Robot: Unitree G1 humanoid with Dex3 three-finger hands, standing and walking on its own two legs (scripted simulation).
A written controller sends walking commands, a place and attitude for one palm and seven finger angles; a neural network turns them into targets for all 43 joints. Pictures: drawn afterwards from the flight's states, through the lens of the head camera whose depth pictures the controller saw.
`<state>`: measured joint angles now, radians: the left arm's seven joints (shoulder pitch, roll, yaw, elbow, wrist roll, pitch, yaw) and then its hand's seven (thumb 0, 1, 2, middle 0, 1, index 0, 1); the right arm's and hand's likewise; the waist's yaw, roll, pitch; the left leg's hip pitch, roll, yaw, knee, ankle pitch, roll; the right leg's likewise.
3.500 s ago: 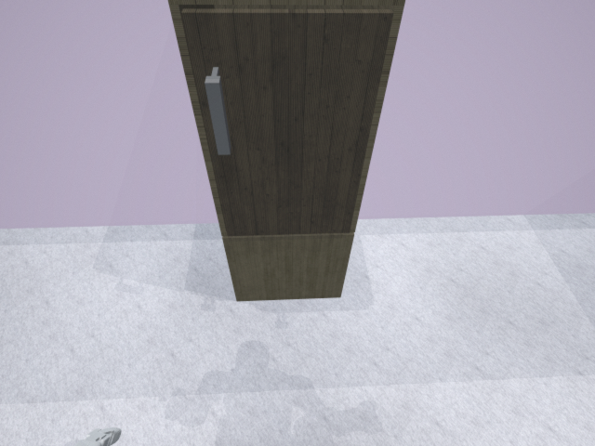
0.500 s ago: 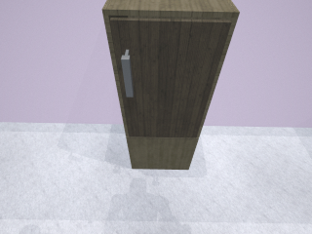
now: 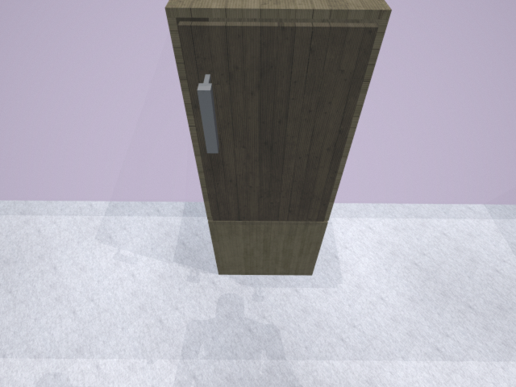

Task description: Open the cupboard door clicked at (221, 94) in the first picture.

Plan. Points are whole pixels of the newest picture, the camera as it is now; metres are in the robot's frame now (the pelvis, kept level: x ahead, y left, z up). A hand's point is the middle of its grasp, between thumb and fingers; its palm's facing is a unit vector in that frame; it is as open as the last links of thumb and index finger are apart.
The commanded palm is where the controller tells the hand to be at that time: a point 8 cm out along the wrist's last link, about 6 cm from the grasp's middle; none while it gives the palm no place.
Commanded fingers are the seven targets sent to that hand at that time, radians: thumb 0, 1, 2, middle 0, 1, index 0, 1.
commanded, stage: look again from close up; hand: left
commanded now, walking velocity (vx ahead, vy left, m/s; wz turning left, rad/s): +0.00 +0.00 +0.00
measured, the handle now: (210, 114) +0.62 +0.13 +0.08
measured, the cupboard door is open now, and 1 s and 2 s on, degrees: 0 0 0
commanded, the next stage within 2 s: shuffle to correct the standing spot in 0.34 s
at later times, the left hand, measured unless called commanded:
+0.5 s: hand out of the picture +0.03 +0.16 -0.17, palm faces -0.01 -0.98 -0.19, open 7.4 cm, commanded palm none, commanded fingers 0.00 0.90 0.90 -0.20 -0.30 -0.20 -0.30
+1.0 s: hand out of the picture +0.02 +0.10 -0.18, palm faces +0.04 -0.99 -0.12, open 7.4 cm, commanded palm none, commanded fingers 0.00 0.90 0.90 -0.20 -0.30 -0.20 -0.30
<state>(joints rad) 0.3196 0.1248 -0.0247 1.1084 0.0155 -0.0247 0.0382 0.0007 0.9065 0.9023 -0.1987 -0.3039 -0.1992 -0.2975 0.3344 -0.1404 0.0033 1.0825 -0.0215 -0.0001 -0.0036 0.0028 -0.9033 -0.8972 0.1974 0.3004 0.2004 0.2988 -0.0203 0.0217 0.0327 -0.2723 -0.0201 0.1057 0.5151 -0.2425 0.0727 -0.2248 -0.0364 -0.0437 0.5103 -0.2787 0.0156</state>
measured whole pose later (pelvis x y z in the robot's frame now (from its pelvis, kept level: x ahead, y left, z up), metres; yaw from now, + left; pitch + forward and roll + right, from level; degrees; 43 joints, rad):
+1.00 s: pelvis +0.09 -0.04 -0.01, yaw -1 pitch +1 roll -1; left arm 0.41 0.11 0.00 1.11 0.02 -0.03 0.04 0.00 0.90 0.90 -0.20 -0.30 -0.20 -0.30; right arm 0.21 -0.16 -0.02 1.07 -0.01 -0.02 -0.03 0.01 -0.93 -0.90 0.20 0.30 0.20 0.30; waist 0.03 -0.02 0.05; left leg -0.33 0.02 0.09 0.61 -0.23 0.03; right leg -0.13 0.03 -0.06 0.54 -0.42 -0.03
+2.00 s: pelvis +0.07 -0.06 +0.00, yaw -1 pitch -1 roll +0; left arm 0.28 0.15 -0.01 1.06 0.01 -0.02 0.03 0.00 0.90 0.90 -0.20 -0.30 -0.20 -0.30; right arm 0.31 -0.16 0.02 1.07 -0.02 0.00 -0.01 0.02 -0.92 -0.90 0.20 0.30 0.20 0.30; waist -0.01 0.03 0.03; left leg -0.24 0.00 0.06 0.52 -0.27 0.02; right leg -0.20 -0.04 -0.06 0.53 -0.32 0.00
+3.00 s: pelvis +0.04 -0.08 -0.08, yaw +1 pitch +11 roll -2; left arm 0.41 0.23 0.23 0.02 -0.30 -0.46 -0.31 0.01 0.44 0.71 -0.23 -0.60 -0.23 -0.59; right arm 0.18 -0.24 -0.01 0.54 0.03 -0.23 -0.07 0.01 -0.90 -0.90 0.20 0.30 0.20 0.30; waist 0.05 0.01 -0.11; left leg -0.83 0.05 -0.04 1.12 -0.48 -0.02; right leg -0.74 -0.01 -0.14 1.08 -0.53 -0.04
